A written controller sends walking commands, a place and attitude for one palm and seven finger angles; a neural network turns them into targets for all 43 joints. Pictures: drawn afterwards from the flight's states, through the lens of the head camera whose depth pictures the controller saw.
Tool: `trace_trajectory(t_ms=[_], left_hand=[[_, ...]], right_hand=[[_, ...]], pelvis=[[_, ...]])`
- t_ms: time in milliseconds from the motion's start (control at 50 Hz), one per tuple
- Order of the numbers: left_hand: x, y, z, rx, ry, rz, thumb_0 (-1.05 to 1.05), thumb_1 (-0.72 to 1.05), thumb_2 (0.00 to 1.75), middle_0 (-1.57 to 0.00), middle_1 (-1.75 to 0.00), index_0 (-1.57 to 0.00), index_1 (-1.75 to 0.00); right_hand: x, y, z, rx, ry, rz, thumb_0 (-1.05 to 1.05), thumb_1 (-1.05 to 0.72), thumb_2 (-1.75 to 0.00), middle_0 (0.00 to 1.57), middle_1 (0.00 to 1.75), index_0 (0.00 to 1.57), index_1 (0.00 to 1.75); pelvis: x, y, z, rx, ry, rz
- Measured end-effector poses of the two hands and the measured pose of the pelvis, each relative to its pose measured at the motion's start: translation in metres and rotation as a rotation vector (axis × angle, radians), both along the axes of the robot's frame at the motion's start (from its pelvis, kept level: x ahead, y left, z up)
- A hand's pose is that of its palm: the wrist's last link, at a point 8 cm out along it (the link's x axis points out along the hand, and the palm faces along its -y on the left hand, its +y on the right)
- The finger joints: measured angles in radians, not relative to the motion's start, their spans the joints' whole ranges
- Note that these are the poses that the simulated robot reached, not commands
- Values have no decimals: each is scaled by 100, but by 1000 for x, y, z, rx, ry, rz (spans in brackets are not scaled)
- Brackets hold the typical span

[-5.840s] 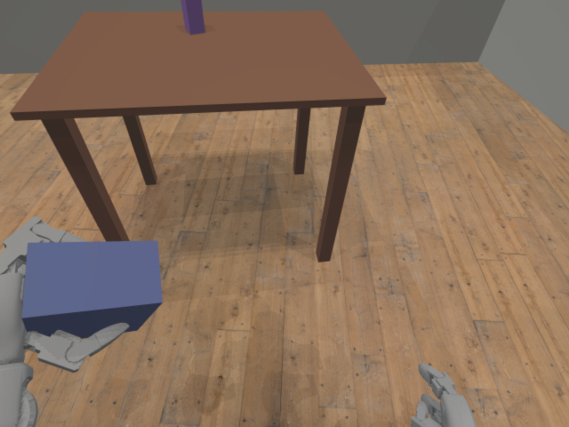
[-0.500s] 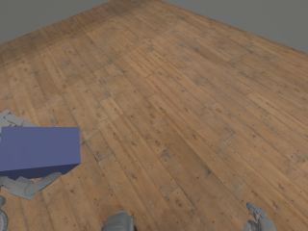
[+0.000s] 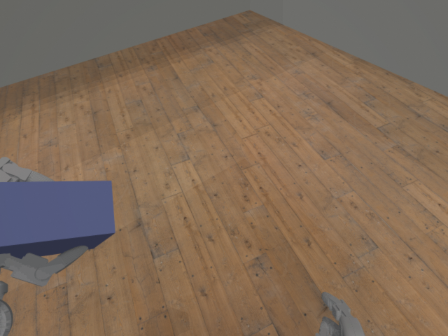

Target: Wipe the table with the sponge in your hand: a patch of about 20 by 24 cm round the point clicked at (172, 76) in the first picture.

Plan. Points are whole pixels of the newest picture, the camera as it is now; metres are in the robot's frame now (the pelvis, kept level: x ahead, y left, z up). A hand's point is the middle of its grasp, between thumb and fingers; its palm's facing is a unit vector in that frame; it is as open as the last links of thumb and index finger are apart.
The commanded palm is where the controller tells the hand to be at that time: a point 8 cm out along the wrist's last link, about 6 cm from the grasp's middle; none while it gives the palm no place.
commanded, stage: walk to a spot facing it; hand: left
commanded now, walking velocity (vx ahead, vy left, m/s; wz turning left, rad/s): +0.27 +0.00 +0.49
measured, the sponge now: (71, 221) +0.21 +0.23 +0.17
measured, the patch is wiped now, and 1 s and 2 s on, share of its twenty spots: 0.00 0.00 0.00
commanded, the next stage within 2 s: turn to face it in 0.24 s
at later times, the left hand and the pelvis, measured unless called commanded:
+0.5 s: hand (60, 167) +0.30 +0.29 +0.18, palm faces +0.52 -0.72 -0.45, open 10.8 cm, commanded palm +0.23 +0.30 +0.19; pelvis +0.11 +0.00 +0.00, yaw +9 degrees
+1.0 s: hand (178, 139) +0.37 +0.12 +0.17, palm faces +0.21 -0.85 -0.48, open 10.8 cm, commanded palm +0.31 +0.19 +0.19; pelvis +0.13 -0.07 +0.01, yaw -5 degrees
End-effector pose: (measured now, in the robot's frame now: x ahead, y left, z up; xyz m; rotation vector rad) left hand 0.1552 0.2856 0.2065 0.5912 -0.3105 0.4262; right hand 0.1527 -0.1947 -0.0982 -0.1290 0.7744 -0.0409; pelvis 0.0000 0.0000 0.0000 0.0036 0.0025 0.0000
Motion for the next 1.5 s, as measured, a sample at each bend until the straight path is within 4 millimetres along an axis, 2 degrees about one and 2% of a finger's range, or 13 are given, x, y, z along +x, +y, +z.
trace_trajectory(t_ms=[100,240,360,500,640,700,780,920,1020,1100,1200,1340,1500], left_hand=[[35,-19,-25,-133,40,17,-1,-54,102,-65,-138,-65,-138],[67,-30,3,-12,42,-86,-1,-54,102,-65,-138,-65,-138],[78,4,8,61,-11,-30,-1,-54,102,-65,-138,-65,-138],[95,33,-14,-16,-8,68,-1,-54,102,-65,-139,-65,-138],[100,-2,11,-43,-66,30,-1,-55,102,-65,-139,-65,-138],[112,-15,13,-19,-49,31,-1,-55,102,-65,-139,-65,-138],[137,-35,-2,-3,7,44,-1,-55,102,-65,-139,-65,-138],[179,-91,-28,-105,130,-109,-1,-55,102,-65,-139,-65,-138],[188,-120,-6,-18,114,-275,-1,-55,102,-65,-139,-65,-138],[189,-122,14,61,51,-327,-1,-55,102,-65,-139,-65,-138],[185,-111,13,41,24,-319,-1,-55,103,-65,-139,-65,-138],[170,-105,-14,-70,30,-366,-1,-55,103,-65,-139,-65,-138],[163,-131,0,-65,-2,-436,-1,-55,103,-65,-139,-65,-138]], right_hand=[[36,-40,-3,-87,34,21,1,-91,-90,20,30,20,30],[82,-68,33,-176,14,-6,2,-91,-90,20,30,20,30],[125,-52,31,-214,-10,7,1,-91,-90,20,30,20,30],[157,10,23,-86,-5,91,1,-91,-90,19,30,20,30],[176,39,32,14,-78,201,1,-91,-90,20,30,20,30],[184,29,30,47,-104,196,1,-90,-90,20,30,21,30],[192,-6,17,69,-136,152,1,-90,-90,21,30,21,30],[163,-99,18,-55,-47,-22,1,-91,-90,20,30,20,30],[121,-149,32,-144,7,-161,1,-91,-90,20,30,20,30],[88,-167,36,-172,47,-242,1,-91,-90,19,30,20,30],[55,-161,36,-155,67,-292,1,-91,-90,19,30,19,30],[24,-122,34,-131,47,-297,1,-91,-90,20,30,20,30],[-10,-83,26,16,-16,-329,1,-91,-90,20,30,20,30]], pelvis=[[21,-12,-1,9,-27,57],[55,-17,13,42,-5,101],[91,4,-3,33,4,126],[110,3,-2,6,-26,150],[126,-9,10,-18,-24,115],[131,-21,9,-19,-20,82],[137,-44,-4,-3,-23,35],[130,-66,4,37,-8,-45],[125,-72,10,40,11,-100],[119,-71,11,36,23,-151],[109,-64,10,33,24,-204],[86,-45,3,32,-9,-283],[59,-45,9,-31,-38,-411]])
